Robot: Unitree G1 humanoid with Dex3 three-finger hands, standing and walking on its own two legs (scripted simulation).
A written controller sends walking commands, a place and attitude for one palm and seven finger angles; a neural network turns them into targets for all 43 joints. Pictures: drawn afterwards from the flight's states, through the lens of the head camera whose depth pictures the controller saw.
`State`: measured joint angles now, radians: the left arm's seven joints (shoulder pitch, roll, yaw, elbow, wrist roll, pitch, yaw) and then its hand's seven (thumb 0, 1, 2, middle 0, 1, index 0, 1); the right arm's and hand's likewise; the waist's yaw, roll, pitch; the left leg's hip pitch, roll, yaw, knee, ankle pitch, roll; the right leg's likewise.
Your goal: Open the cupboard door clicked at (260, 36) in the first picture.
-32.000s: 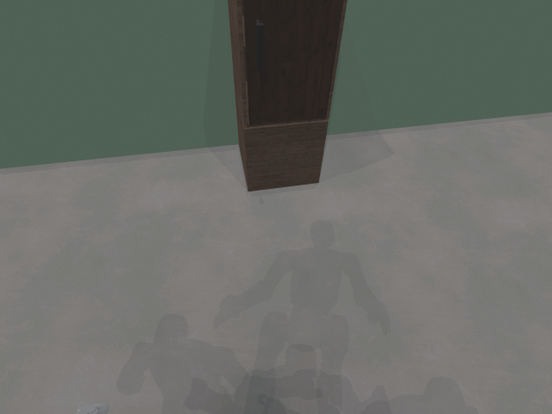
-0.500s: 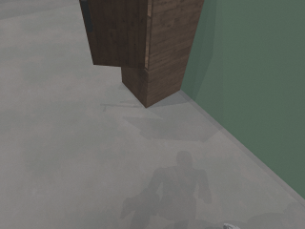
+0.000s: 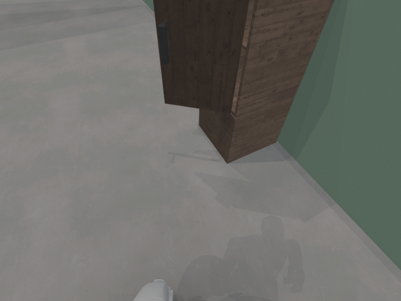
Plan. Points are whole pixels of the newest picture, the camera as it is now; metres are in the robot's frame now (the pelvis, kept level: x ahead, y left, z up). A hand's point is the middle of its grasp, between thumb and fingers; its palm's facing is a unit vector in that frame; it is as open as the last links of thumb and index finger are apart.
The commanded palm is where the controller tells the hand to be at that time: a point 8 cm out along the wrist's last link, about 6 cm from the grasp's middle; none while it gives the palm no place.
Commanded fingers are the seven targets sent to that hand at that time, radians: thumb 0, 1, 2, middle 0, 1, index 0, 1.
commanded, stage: take the last steps up to it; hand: left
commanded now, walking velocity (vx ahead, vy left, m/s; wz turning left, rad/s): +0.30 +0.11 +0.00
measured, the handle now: (165, 42) +1.00 +0.24 -0.01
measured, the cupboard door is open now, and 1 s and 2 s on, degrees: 51 51 51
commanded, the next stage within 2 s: come to a stop and stand still in 1.02 s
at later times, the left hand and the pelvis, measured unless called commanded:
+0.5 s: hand (119, 238) +0.27 +0.23 -0.15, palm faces -0.04 -0.98 -0.21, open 7.4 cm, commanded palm none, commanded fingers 0.00 0.90 0.90 -0.20 -0.30 -0.20 -0.30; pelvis +0.15 +0.05 +0.00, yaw -2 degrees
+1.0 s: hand (107, 240) +0.28 +0.28 -0.20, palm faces +0.03 -0.99 -0.15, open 7.4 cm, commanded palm none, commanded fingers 0.00 0.90 0.90 -0.20 -0.30 -0.20 -0.30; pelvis +0.34 +0.11 -0.02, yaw -3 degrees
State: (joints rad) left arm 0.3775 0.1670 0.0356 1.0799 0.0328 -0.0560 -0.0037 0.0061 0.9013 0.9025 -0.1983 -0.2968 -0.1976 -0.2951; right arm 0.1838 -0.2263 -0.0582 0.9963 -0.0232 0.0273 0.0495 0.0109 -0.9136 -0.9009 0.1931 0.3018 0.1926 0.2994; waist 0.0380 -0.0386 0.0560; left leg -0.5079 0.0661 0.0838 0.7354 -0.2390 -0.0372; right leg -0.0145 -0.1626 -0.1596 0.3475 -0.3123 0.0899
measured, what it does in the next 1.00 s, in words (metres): walks ahead: left foot, then right foot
